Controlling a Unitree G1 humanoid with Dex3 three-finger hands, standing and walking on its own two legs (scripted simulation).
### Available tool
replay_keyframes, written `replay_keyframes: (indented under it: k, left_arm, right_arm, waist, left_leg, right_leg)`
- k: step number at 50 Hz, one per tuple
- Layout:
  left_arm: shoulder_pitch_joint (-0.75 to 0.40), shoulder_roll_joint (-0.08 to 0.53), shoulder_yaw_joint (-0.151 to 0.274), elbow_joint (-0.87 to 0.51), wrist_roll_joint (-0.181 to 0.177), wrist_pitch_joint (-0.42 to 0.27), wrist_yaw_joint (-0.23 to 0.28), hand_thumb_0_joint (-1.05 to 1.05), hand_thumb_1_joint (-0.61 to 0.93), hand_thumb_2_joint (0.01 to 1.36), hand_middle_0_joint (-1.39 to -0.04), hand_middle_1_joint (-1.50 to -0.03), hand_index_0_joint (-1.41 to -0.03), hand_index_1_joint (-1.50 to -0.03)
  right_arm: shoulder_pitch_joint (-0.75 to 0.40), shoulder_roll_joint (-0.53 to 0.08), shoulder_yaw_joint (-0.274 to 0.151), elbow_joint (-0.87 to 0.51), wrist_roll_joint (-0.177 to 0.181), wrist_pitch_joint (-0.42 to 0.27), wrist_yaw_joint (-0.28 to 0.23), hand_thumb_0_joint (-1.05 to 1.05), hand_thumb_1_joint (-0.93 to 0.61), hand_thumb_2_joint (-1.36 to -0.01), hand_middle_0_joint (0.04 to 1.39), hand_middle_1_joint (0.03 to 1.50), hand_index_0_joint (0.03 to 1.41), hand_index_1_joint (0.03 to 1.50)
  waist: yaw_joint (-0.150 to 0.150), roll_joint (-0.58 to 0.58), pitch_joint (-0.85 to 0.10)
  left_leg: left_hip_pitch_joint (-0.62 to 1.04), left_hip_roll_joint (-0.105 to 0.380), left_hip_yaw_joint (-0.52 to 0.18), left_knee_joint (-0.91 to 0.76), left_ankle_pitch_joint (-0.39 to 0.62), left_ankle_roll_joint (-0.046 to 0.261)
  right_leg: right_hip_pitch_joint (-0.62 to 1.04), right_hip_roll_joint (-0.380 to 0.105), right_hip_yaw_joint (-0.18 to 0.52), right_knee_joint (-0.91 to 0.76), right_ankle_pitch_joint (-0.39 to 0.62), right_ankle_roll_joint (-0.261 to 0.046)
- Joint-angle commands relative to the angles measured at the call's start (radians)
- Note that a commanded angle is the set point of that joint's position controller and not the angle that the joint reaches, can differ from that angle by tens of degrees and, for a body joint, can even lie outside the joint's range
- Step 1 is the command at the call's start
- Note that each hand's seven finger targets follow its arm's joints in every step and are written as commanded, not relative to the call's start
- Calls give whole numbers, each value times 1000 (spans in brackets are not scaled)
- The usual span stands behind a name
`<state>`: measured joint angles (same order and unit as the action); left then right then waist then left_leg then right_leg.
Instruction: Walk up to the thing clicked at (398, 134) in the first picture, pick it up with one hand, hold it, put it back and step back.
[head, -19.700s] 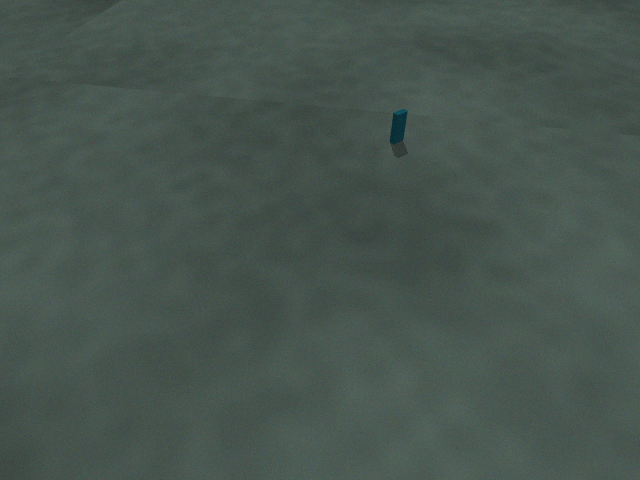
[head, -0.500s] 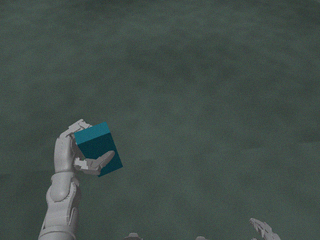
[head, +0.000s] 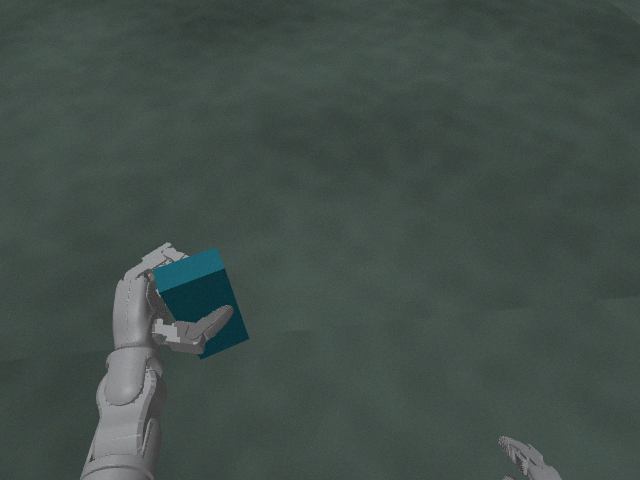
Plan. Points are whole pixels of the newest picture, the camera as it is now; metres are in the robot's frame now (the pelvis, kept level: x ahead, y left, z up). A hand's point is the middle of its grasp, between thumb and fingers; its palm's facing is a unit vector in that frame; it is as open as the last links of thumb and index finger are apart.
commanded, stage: hold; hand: left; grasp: from the side
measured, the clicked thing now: (207, 309) +0.33 +0.16 +0.03
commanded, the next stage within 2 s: none
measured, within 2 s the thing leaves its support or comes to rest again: neither
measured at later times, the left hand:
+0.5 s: hand (191, 306) +0.32 +0.17 +0.06, palm faces +0.13 -0.99 -0.01, open 8.0 cm
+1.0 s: hand (189, 310) +0.31 +0.18 +0.06, palm faces +0.14 -0.99 -0.01, open 8.0 cm
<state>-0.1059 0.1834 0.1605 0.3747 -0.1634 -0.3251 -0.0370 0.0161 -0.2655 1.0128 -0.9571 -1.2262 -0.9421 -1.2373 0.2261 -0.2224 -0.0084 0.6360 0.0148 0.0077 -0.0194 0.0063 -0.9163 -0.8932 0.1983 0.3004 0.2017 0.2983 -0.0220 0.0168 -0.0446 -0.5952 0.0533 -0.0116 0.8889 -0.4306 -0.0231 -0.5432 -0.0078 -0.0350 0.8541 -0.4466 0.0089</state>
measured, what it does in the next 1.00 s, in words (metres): stands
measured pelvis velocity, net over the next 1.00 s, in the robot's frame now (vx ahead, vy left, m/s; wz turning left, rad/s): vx -0.01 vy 0.00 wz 0.00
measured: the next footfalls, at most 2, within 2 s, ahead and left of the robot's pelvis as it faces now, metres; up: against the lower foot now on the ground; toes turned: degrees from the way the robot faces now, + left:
none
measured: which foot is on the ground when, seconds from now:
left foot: down 0.00-1.00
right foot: down 0.00-1.00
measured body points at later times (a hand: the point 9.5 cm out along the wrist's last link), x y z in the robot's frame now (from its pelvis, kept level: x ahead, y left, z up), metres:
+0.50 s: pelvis -0.01 +0.00 +0.01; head +0.03 +0.00 +0.45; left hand +0.31 +0.23 +0.06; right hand +0.13 -0.24 -0.10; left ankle +0.01 +0.13 -0.70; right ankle -0.01 -0.13 -0.70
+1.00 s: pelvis -0.01 +0.00 +0.01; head +0.03 +0.00 +0.45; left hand +0.30 +0.23 +0.06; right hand +0.13 -0.24 -0.10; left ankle +0.01 +0.13 -0.70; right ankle -0.01 -0.13 -0.70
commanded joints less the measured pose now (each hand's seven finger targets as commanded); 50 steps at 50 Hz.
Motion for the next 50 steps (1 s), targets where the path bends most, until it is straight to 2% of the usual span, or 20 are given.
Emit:
replay_keyframes:
  k: [1,6,7,9,11,14,18,21,22,25,27,28,31,34,35,38,44,46,47,50]
  left_arm:
    - [-258,135,53,-236,-16,-72,0,0,305,1225,-1296,-1392,-1309,-1392]
    - [-236,132,56,-223,-19,-71,1,0,280,1254,-1312,-1428,-1326,-1429]
    - [-253,121,33,-241,-18,-74,-5,0,269,1244,-1319,-1428,-1334,-1427]
    - [-256,144,52,-236,-14,-75,-6,0,278,1237,-1304,-1413,-1319,-1413]
    - [-293,113,14,-246,-12,-75,-9,0,279,1240,-1293,-1405,-1306,-1407]
    - [-272,125,43,-240,-22,-73,-7,0,290,1230,-1294,-1401,-1308,-1401]
    - [-249,104,19,-225,-15,-71,-7,0,260,1222,-1298,-1405,-1314,-1404]
    - [-273,152,63,-273,-10,-83,4,0,283,1211,-1273,-1383,-1288,-1382]
    - [-259,139,53,-237,-8,-79,4,0,262,1215,-1280,-1393,-1295,-1393]
    - [-252,127,62,-200,-9,-81,13,0,287,1246,-1288,-1401,-1298,-1406]
    - [-305,144,59,-262,-12,-94,8,0,310,1261,-1303,-1424,-1316,-1425]
    - [-266,141,61,-214,-10,-90,4,0,298,1254,-1302,-1418,-1315,-1420]
    - [-268,111,20,-229,-16,-93,-12,0,304,1241,-1293,-1411,-1309,-1409]
    - [-274,130,29,-257,-23,-91,-23,0,276,1246,-1304,-1426,-1320,-1425]
    - [-268,92,-6,-221,-16,-86,-23,0,277,1237,-1293,-1408,-1308,-1408]
    - [-256,118,41,-207,-25,-90,-16,0,253,1231,-1280,-1394,-1292,-1397]
    - [-256,118,40,-233,-9,-101,3,0,281,1239,-1270,-1393,-1283,-1395]
    - [-267,154,69,-254,-7,-108,4,0,269,1231,-1274,-1393,-1286,-1395]
    - [-249,123,44,-231,-6,-105,2,0,276,1228,-1266,-1386,-1280,-1387]
    - [-257,120,40,-218,-9,-107,-3,0,283,1236,-1259,-1388,-1273,-1389]
  right_arm:
    - [-14,-128,-50,-118,-3,-43,-9,0,-905,-899,200,300,200,300]
    - [-16,-135,-53,-122,-2,-43,-8,0,-909,-900,200,300,200,300]
    - [-32,-133,-51,-125,-2,-47,-7,0,-907,-899,200,300,200,300]
    - [-18,-133,-52,-117,-3,-48,-8,0,-908,-900,200,300,200,300]
    - [-24,-134,-53,-122,-5,-50,-10,0,-905,-900,200,300,200,300]
    - [-35,-133,-52,-121,-3,-55,-11,0,-903,-899,200,300,200,300]
    - [-45,-131,-52,-125,-3,-59,-11,0,-905,-899,200,300,200,300]
    - [-43,-124,-47,-125,-5,-59,-12,0,-906,-900,200,300,200,300]
    - [-40,-123,-47,-120,-5,-58,-11,0,-908,-900,200,300,200,300]
    - [-43,-126,-48,-118,-4,-60,-9,0,-904,-901,200,300,200,300]
    - [-51,-135,-55,-122,-3,-61,-9,0,-905,-901,200,300,200,300]
    - [-45,-134,-54,-115,-4,-62,-9,0,-905,-901,200,300,200,300]
    - [-27,-135,-54,-109,-5,-66,-9,0,-904,-900,200,300,200,300]
    - [-29,-137,-56,-112,-1,-69,-5,0,-907,-901,200,300,200,300]
    - [-40,-131,-52,-115,-1,-71,-4,0,-907,-901,200,300,200,300]
    - [-33,-136,-57,-106,-4,-73,-3,0,-906,-902,200,300,200,300]
    - [-51,-129,-52,-118,-5,-70,-2,0,-902,-901,200,300,200,300]
    - [-52,-129,-53,-120,-3,-67,-4,0,-906,-902,200,300,200,300]
    - [-52,-125,-49,-121,-7,-67,-4,0,-906,-902,200,300,200,300]
    - [-42,-127,-51,-109,-8,-70,-6,0,-904,-902,200,300,200,300]
  waist:
    - [-6,5,-289]
    - [-6,-11,-277]
    - [-6,6,-243]
    - [-2,7,-277]
    - [-21,12,-252]
    - [-8,-8,-244]
    - [-7,-14,-225]
    - [12,-3,-281]
    - [-1,-11,-267]
    - [-2,-7,-225]
    - [0,16,-244]
    - [-1,5,-239]
    - [-9,20,-276]
    - [0,30,-290]
    - [-12,12,-248]
    - [-4,5,-240]
    - [2,-10,-221]
    - [12,8,-257]
    - [3,-4,-246]
    - [-5,15,-247]
  left_leg:
    - [184,-37,14,-122,308,28]
    - [192,-35,11,-135,316,29]
    - [182,-36,14,-138,299,27]
    - [205,-35,15,-142,310,27]
    - [206,-37,17,-147,280,26]
    - [187,-38,14,-152,257,28]
    - [191,-40,15,-158,257,28]
    - [199,-45,22,-151,280,30]
    - [200,-45,24,-151,275,31]
    - [187,-39,17,-170,228,24]
    - [193,-40,18,-172,227,24]
    - [198,-36,12,-174,231,23]
    - [233,-33,9,-164,291,23]
    - [243,-34,11,-164,318,22]
    - [229,-33,9,-165,305,22]
    - [204,-34,8,-161,288,24]
    - [186,-39,15,-170,245,25]
    - [207,-41,20,-167,250,25]
    - [199,-41,17,-166,250,26]
    - [206,-40,18,-158,269,26]
  right_leg:
    - [118,22,-2,-120,359,-7]
    - [136,21,-6,-128,361,-7]
    - [115,21,-5,-131,345,-8]
    - [132,22,-3,-134,353,-8]
    - [109,22,-1,-142,332,-8]
    - [118,18,-3,-152,315,-7]
    - [114,18,-6,-156,311,-7]
    - [164,11,4,-160,343,-3]
    - [156,12,3,-160,339,-1]
    - [120,19,-6,-160,280,-9]
    - [126,16,-2,-160,281,-11]
    - [118,21,-6,-158,278,-12]
    - [133,22,-7,-148,327,-12]
    - [148,21,-6,-150,352,-12]
    - [128,23,-9,-152,339,-12]
    - [122,22,-10,-151,326,-11]
    - [125,18,-6,-159,295,-10]
    - [140,13,0,-165,299,-9]
    - [141,16,-2,-161,301,-8]
    - [122,16,0,-155,320,-8]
